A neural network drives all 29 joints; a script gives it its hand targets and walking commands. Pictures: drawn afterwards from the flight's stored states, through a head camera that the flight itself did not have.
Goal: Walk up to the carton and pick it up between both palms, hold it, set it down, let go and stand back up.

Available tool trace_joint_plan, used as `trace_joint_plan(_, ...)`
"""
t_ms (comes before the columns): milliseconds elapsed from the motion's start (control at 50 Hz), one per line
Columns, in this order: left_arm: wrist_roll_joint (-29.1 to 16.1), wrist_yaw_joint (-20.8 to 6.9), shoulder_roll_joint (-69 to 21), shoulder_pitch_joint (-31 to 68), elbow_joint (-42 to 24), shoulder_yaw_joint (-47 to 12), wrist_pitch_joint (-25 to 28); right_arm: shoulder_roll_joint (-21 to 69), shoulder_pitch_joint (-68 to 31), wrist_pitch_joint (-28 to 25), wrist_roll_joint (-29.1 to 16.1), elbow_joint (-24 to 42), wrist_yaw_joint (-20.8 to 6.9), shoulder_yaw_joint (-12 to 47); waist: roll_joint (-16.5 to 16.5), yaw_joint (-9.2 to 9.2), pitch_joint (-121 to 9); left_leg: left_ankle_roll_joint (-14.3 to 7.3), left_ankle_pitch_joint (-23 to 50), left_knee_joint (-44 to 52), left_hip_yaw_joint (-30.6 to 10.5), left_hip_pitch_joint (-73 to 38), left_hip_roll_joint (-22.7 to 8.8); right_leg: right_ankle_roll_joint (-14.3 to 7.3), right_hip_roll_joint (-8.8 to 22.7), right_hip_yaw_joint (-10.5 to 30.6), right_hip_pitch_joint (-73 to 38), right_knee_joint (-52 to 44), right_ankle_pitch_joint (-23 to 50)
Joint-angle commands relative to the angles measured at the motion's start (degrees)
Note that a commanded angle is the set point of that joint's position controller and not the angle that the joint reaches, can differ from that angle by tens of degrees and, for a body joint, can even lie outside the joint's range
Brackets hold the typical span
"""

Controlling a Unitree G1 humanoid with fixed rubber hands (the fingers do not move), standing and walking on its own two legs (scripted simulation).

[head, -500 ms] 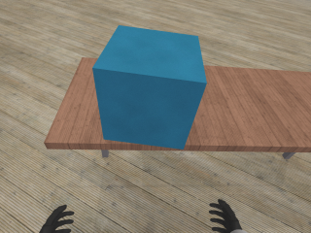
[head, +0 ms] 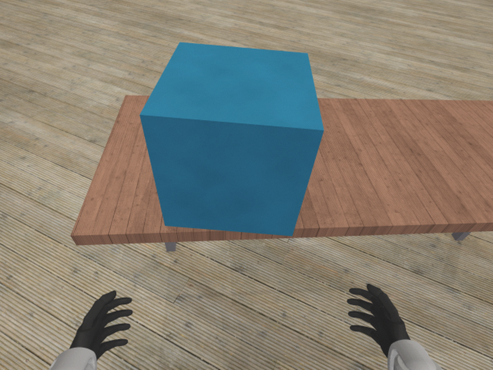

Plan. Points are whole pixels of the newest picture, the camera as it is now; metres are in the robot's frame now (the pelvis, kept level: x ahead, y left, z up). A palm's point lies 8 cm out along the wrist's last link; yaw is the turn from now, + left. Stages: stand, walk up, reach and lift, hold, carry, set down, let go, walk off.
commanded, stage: reach and lift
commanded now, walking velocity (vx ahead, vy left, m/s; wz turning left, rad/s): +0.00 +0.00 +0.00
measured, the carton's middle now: (236, 139) +0.51 +0.07 +0.11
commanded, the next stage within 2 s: none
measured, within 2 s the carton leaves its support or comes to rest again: neither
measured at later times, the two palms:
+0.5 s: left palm (86, 287) +0.22 +0.25 +0.05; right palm (390, 287) +0.26 -0.19 +0.05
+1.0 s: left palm (96, 225) +0.29 +0.25 +0.10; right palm (393, 236) +0.32 -0.20 +0.09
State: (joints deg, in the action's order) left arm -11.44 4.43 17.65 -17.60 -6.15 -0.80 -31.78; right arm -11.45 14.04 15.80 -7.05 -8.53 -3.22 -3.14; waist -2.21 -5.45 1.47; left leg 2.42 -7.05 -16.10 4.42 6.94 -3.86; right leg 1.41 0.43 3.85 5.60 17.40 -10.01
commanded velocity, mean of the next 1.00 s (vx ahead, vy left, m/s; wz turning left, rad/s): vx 0.00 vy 0.00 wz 0.00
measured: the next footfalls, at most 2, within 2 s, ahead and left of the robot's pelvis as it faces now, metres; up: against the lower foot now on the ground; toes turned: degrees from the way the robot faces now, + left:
none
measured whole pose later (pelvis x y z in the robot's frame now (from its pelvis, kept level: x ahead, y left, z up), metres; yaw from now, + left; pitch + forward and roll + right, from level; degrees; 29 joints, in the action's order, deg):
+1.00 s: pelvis +0.00 +0.00 +0.00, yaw +2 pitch +0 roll +0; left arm -21.1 1.9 24.6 9.7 -3.1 5.2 -31.5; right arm -18.5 -9.8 20.2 -19.6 -2.4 5.3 -1.2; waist -0.9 -1.2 2.2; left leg 2.7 -7.2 -18.0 2.2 11.0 -4.2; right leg 1.0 0.1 1.5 7.6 16.8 -9.7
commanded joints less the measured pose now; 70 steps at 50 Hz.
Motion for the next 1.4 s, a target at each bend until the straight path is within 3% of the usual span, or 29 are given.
trace_joint_plan(0, -1.6, -0.5, 8.5, 7.8, -12.3, 5.7, 3.7, -7.5, -7.6, -2.2, -0.4, 15.5, 1.9, -2.8, 1.6, 0.26, -7.8, 1.5, 7.6, 1.2, 4.0, -6.2, 4.3, 1.3, -3.6, -3.5, 3.0, -5.0, 1.5)
trace_joint_plan(160, -3.7, -2.4, 11.4, 10.6, -13.1, 7.9, 6.8, -7.0, -8.6, -3.1, -2.2, 20.5, 5.3, -0.8, 2.3, 1.13, -10.4, 0.7, 12.9, -0.4, 3.6, -6.4, 4.6, 2.5, -3.1, -3.3, -0.3, -4.0, 9.6)
trace_joint_plan(320, -4.9, -3.5, 12.9, 14.3, -14.1, 9.4, 8.4, -8.8, -11.2, -3.6, -5.3, 23.6, 7.3, -0.2, 3.5, 1.99, -11.9, 0.9, 16.8, -1.3, 2.4, -7.3, 4.5, 2.3, -3.3, -3.7, -2.0, -3.7, 14.3)
trace_joint_plan(660, -8.1, -3.5, 14.9, 28.9, -13.7, 11.0, 10.0, -13.4, -23.7, -3.2, -10.5, 26.1, 8.0, -2.7, 4.5, 3.59, -14.3, 0.9, 12.1, -1.3, 0.6, -8.9, 3.7, 0.7, -3.2, -4.8, 0.7, -4.7, 9.9)
trace_joint_plan(820, -8.7, -2.7, 16.3, 40.1, -9.0, 11.7, 5.7, -15.4, -36.7, -0.1, -11.2, 19.6, 7.9, -3.1, 4.3, 3.99, -15.9, 0.6, 6.5, -0.5, 0.5, -7.3, 3.4, 0.5, -3.0, -5.1, 2.1, -4.5, 4.8)
trace_joint_plan(920, -9.8, -2.2, 18.4, 46.4, -10.0, 12.8, 3.4, -18.0, -44.2, 0.7, -12.7, 20.3, 8.7, -3.1, 3.3, 4.14, -24.8, -0.4, 14.3, -2.5, 0.8, -8.2, 4.0, 1.1, -4.0, -4.8, -1.3, -1.7, 13.9)
trace_joint_plan(1040, -8.6, -3.0, 19.6, 52.9, -7.0, 15.0, 0.1, -19.8, -50.6, 2.9, -14.6, 15.7, 10.2, -2.6, 3.8, 4.91, -30.3, -0.8, 20.9, -4.0, 0.0, -9.4, 4.6, 1.5, -4.1, -4.5, -3.7, -0.6, 21.9)
trace_joint_plan(1220, -8.4, -3.4, 20.7, 63.6, -0.9, 14.4, -3.7, -21.4, -61.9, 7.0, -15.8, 8.6, 10.2, -3.4, 4.5, 6.67, -30.5, -1.1, 18.2, -3.7, -1.3, -9.0, 4.5, 0.8, -4.0, -5.3, -1.2, -1.5, 18.9)
trace_joint_plan(1380, -9.8, -2.6, 23.0, 74.5, 4.9, 12.7, -3.3, -23.1, -73.9, 8.0, -15.9, 2.7, 9.0, -3.9, 5.7, 6.62, -35.2, -1.4, 16.1, -4.1, -1.8, -8.1, 4.1, 0.0, -4.2, -5.8, 1.6, -1.0, 16.9)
